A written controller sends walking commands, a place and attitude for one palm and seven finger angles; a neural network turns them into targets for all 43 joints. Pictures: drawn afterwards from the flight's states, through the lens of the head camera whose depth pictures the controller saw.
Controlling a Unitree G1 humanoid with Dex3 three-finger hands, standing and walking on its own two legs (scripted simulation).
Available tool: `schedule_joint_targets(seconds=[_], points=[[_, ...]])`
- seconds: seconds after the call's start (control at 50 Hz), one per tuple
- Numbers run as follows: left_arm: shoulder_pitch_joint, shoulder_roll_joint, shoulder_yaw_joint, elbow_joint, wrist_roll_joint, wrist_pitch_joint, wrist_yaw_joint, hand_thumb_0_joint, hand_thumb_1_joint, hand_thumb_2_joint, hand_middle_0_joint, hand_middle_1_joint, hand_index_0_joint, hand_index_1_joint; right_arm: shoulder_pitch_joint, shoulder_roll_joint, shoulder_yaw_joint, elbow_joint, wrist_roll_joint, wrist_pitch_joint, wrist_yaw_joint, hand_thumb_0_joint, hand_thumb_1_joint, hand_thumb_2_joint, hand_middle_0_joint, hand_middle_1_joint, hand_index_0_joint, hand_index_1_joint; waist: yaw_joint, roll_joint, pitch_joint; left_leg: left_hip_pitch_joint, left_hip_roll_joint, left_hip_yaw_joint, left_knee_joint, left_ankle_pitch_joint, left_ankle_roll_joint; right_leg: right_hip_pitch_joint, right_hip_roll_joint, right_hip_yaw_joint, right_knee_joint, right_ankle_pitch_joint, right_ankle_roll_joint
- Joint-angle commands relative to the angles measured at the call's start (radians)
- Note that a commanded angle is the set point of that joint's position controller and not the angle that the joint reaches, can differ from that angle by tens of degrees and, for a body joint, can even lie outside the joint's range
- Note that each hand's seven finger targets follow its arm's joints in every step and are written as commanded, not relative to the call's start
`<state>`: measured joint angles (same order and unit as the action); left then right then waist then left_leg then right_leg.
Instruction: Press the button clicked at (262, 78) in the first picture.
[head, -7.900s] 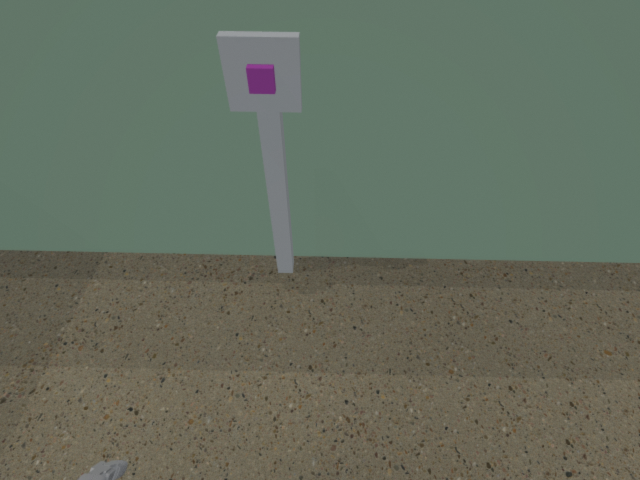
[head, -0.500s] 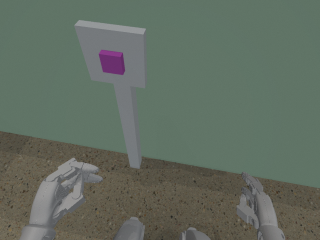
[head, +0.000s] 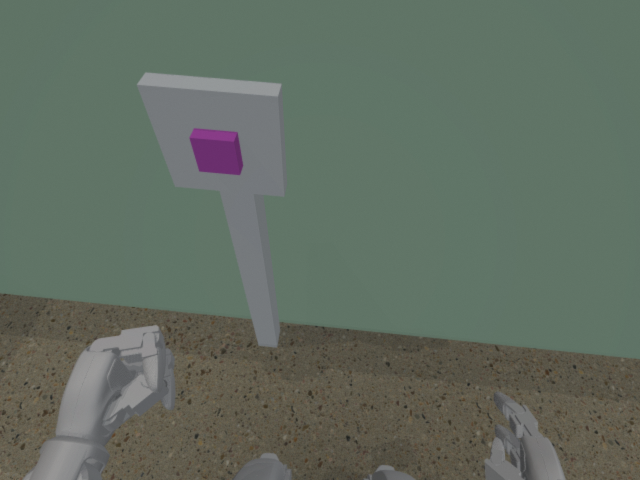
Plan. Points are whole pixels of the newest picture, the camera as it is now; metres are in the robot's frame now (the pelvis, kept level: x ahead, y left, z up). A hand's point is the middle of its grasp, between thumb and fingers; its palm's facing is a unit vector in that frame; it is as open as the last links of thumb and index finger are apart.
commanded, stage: raise the hand and make a fist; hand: left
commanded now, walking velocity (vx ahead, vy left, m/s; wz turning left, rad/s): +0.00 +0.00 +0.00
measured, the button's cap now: (218, 150) +0.53 +0.18 +0.11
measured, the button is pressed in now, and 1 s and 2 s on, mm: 0 0 0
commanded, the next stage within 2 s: aim a knuckle at the button in 0.94 s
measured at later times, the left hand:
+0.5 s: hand (139, 344) +0.24 +0.20 +0.09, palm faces -0.03 -1.00 -0.07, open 3.1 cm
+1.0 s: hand (153, 345) +0.24 +0.18 +0.10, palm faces -0.03 -1.00 -0.06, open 3.1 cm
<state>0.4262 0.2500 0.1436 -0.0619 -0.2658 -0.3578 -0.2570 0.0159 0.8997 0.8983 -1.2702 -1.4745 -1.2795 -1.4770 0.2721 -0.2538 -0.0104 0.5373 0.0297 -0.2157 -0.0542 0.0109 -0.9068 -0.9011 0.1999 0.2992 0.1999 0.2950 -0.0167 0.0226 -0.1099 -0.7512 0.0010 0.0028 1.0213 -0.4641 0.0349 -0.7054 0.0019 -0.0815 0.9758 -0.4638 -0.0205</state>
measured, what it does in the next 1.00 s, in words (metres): stands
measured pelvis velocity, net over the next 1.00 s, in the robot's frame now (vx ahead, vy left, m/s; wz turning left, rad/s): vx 0.02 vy -0.02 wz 0.01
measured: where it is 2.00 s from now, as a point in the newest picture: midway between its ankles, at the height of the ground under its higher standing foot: outside the picture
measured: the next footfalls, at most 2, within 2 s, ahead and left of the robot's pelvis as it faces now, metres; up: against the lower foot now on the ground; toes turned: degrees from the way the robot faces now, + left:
none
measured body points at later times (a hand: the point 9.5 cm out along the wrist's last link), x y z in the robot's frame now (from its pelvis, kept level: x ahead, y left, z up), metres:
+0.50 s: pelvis +0.02 +0.00 +0.02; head +0.05 +0.00 +0.47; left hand +0.24 +0.25 +0.10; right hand +0.20 -0.23 -0.05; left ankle +0.02 +0.09 -0.68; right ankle +0.01 -0.11 -0.68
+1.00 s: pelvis +0.02 -0.02 +0.02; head +0.04 -0.03 +0.47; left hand +0.23 +0.24 +0.10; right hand +0.19 -0.25 -0.05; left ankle +0.02 +0.09 -0.68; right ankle +0.01 -0.11 -0.68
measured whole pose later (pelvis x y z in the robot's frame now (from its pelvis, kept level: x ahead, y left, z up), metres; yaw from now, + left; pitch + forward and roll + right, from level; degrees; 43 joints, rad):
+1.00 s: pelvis +0.02 -0.02 +0.02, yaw +1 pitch +7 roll -1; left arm 0.33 0.28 0.22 0.01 -0.32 -0.27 -0.34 0.02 0.90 0.90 -1.29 -1.50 -1.30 -1.50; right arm 0.26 -0.25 0.03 0.55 0.04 -0.21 -0.06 0.01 -0.91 -0.90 0.20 0.30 0.20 0.30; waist 0.00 0.04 -0.09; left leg -0.57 0.01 -0.01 0.86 -0.42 0.01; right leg -0.52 0.02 -0.09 0.82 -0.42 -0.04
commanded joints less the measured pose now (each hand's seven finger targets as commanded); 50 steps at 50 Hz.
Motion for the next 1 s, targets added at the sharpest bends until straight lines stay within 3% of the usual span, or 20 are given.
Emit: schedule_joint_targets(seconds=[0.0, 0.04, 0.08, 0.26, 0.34, 0.38, 0.46, 0.52, 0.56, 0.6, 0.64, 0.68, 0.76, 0.78, 0.86, 0.88, 0.96, 0.98], points=[[-0.051, 0.111, 0.078, -0.244, -0.011, -0.050, 0.006, 0.000, 0.900, 0.900, -1.300, -1.500, -1.300, -1.500, -0.064, -0.113, -0.032, -0.174, 0.004, -0.052, -0.005, 0.000, -0.900, -0.900, 0.200, 0.300, 0.200, 0.300, 0.007, 0.052, -0.179, 0.208, 0.009, -0.066, -0.199, 0.254, -0.016, 0.092, 0.025, 0.003, -0.136, 0.186, -0.009], [-0.057, 0.107, 0.072, -0.246, -0.009, -0.037, 0.003, 0.000, 0.900, 0.900, -1.300, -1.500, -1.300, -1.500, -0.063, -0.113, -0.028, -0.175, 0.006, -0.045, -0.003, 0.000, -0.900, -0.900, 0.200, 0.300, 0.200, 0.300, 0.004, 0.079, -0.162, 0.221, 0.011, -0.070, -0.210, 0.261, -0.022, 0.090, 0.026, -0.001, -0.143, 0.191, -0.009], [-0.070, 0.114, 0.073, -0.222, -0.010, -0.014, -0.004, 0.000, 0.900, 0.900, -1.300, -1.500, -1.300, -1.500, -0.063, -0.116, -0.023, -0.178, 0.003, -0.035, -0.003, 0.000, -0.900, -0.900, 0.200, 0.300, 0.200, 0.300, 0.000, 0.041, -0.140, 0.217, 0.012, -0.076, -0.215, 0.258, -0.019, 0.097, 0.033, -0.004, -0.152, 0.197, -0.009], [-0.124, 0.147, 0.120, -0.241, -0.029, 0.034, -0.035, 0.000, 0.900, 0.900, -1.300, -1.500, -1.300, -1.500, -0.063, -0.114, -0.007, -0.185, 0.010, -0.028, -0.008, 0.000, -0.900, -0.900, 0.200, 0.300, 0.200, 0.300, 0.007, 0.065, -0.171, 0.280, 0.011, -0.071, -0.240, 0.324, -0.026, 0.163, 0.028, -0.002, -0.188, 0.266, -0.008], [-0.151, 0.157, 0.134, -0.207, -0.041, 0.050, -0.052, 0.000, 0.900, 0.900, -1.300, -1.500, -1.300, -1.500, -0.072, -0.116, -0.001, -0.176, 0.011, -0.029, -0.010, 0.000, -0.900, -0.900, 0.200, 0.300, 0.200, 0.300, 0.004, 0.051, -0.138, 0.272, 0.006, -0.065, -0.254, 0.297, -0.021, 0.181, 0.028, 0.002, -0.214, 0.263, -0.006], [-0.161, 0.176, 0.152, -0.179, -0.050, 0.058, -0.064, 0.000, 0.900, 0.900, -1.300, -1.500, -1.300, -1.500, -0.076, -0.123, 0.001, -0.172, 0.010, -0.030, -0.013, 0.000, -0.900, -0.900, 0.200, 0.300, 0.200, 0.300, 0.005, 0.004, -0.132, 0.262, 0.005, -0.064, -0.256, 0.293, -0.016, 0.203, 0.031, 0.008, -0.225, 0.265, -0.007], [-0.182, 0.187, 0.173, -0.191, -0.066, 0.059, -0.080, 0.000, 0.900, 0.900, -1.300, -1.500, -1.300, -1.500, -0.073, -0.122, 0.001, -0.165, 0.015, -0.042, -0.017, 0.000, -0.900, -0.900, 0.200, 0.300, 0.200, 0.300, 0.014, 0.053, -0.161, 0.290, 0.000, -0.054, -0.269, 0.309, -0.016, 0.236, 0.022, 0.018, -0.246, 0.289, -0.005], [-0.197, 0.201, 0.189, -0.178, -0.072, 0.063, -0.084, 0.000, 0.900, 0.900, -1.300, -1.500, -1.300, -1.500, -0.073, -0.125, 0.000, -0.159, 0.015, -0.047, -0.018, 0.000, -0.900, -0.900, 0.200, 0.300, 0.200, 0.300, 0.014, 0.035, -0.157, 0.295, -0.001, -0.051, -0.277, 0.319, -0.014, 0.255, 0.022, 0.022, -0.256, 0.303, -0.003], [-0.175, 0.171, 0.170, -0.159, -0.077, 0.065, -0.087, 0.000, 0.900, 0.900, -1.300, -1.500, -1.300, -1.500, -0.073, -0.122, -0.002, -0.155, 0.017, -0.053, -0.016, 0.000, -0.900, -0.900, 0.200, 0.300, 0.200, 0.300, 0.012, 0.041, -0.135, 0.298, -0.003, -0.045, -0.278, 0.316, -0.014, 0.247, 0.020, 0.023, -0.266, 0.307, -0.001], [-0.173, 0.177, 0.174, -0.130, -0.079, 0.069, -0.090, 0.000, 0.900, 0.900, -1.300, -1.500, -1.300, -1.500, -0.076, -0.127, -0.003, -0.154, 0.015, -0.052, -0.014, 0.000, -0.900, -0.900, 0.200, 0.300, 0.200, 0.300, 0.013, -0.007, -0.124, 0.274, -0.006, -0.043, -0.276, 0.307, -0.011, 0.259, 0.018, 0.034, -0.273, 0.308, 0.003], [-0.178, 0.186, 0.179, -0.145, -0.075, 0.063, -0.090, 0.000, 0.900, 0.900, -1.300, -1.500, -1.300, -1.500, -0.073, -0.127, -0.006, -0.157, 0.015, -0.056, -0.012, 0.000, -0.900, -0.900, 0.200, 0.300, 0.200, 0.300, 0.016, 0.030, -0.134, 0.282, -0.008, -0.038, -0.279, 0.307, -0.011, 0.260, 0.015, 0.037, -0.274, 0.308, 0.003], [-0.173, 0.197, 0.186, -0.141, -0.072, 0.056, -0.084, 0.000, 0.900, 0.900, -1.300, -1.500, -1.300, -1.500, -0.076, -0.128, -0.007, -0.155, 0.014, -0.056, -0.012, 0.000, -0.900, -0.900, 0.200, 0.300, 0.200, 0.300, 0.017, 0.005, -0.127, 0.274, -0.008, -0.036, -0.273, 0.305, -0.009, 0.267, 0.017, 0.047, -0.277, 0.301, 0.003], [-0.184, 0.182, 0.181, -0.150, -0.070, 0.034, -0.075, 0.000, 0.900, 0.900, -1.300, -1.500, -1.300, -1.500, -0.076, -0.122, -0.007, -0.153, 0.016, -0.057, -0.011, 0.000, -0.900, -0.900, 0.200, 0.300, 0.200, 0.300, 0.016, 0.040, -0.119, 0.282, -0.009, -0.031, -0.280, 0.292, -0.011, 0.255, 0.013, 0.045, -0.282, 0.289, 0.002], [-0.190, 0.197, 0.186, -0.139, -0.068, 0.033, -0.071, 0.000, 0.900, 0.900, -1.300, -1.500, -1.300, -1.500, -0.075, -0.126, -0.006, -0.150, 0.013, -0.054, -0.011, 0.000, -0.900, -0.900, 0.200, 0.300, 0.200, 0.300, 0.013, 0.004, -0.110, 0.268, -0.007, -0.035, -0.276, 0.288, -0.009, 0.260, 0.017, 0.051, -0.283, 0.281, 0.003], [-0.189, 0.177, 0.172, -0.135, -0.067, 0.025, -0.077, 0.000, 0.900, 0.900, -1.300, -1.500, -1.300, -1.500, -0.078, -0.122, -0.005, -0.152, 0.017, -0.056, -0.014, 0.000, -0.900, -0.900, 0.200, 0.300, 0.200, 0.300, 0.012, 0.038, -0.113, 0.274, -0.011, -0.026, -0.278, 0.259, -0.008, 0.254, 0.010, 0.061, -0.297, 0.250, 0.006], [-0.197, 0.186, 0.171, -0.129, -0.068, 0.025, -0.080, 0.000, 0.900, 0.900, -1.300, -1.500, -1.300, -1.500, -0.078, -0.124, -0.004, -0.149, 0.016, -0.055, -0.014, 0.000, -0.900, -0.900, 0.200, 0.300, 0.200, 0.300, 0.005, 0.000, -0.110, 0.262, -0.011, -0.030, -0.272, 0.258, -0.006, 0.262, 0.011, 0.070, -0.300, 0.247, 0.008], [-0.203, 0.179, 0.168, -0.130, -0.071, 0.022, -0.089, 0.000, 0.900, 0.900, -1.300, -1.500, -1.300, -1.500, -0.079, -0.122, -0.003, -0.148, 0.018, -0.057, -0.018, 0.000, -0.900, -0.900, 0.200, 0.300, 0.200, 0.300, 0.006, 0.021, -0.118, 0.272, -0.012, -0.026, -0.273, 0.255, -0.006, 0.260, 0.006, 0.074, -0.308, 0.250, 0.011], [-0.206, 0.193, 0.178, -0.112, -0.074, 0.026, -0.090, 0.000, 0.900, 0.900, -1.300, -1.500, -1.300, -1.500, -0.079, -0.124, -0.002, -0.146, 0.015, -0.055, -0.018, 0.000, -0.900, -0.900, 0.200, 0.300, 0.200, 0.300, 0.004, -0.013, -0.107, 0.257, -0.011, -0.030, -0.269, 0.252, -0.004, 0.263, 0.009, 0.078, -0.308, 0.243, 0.012]])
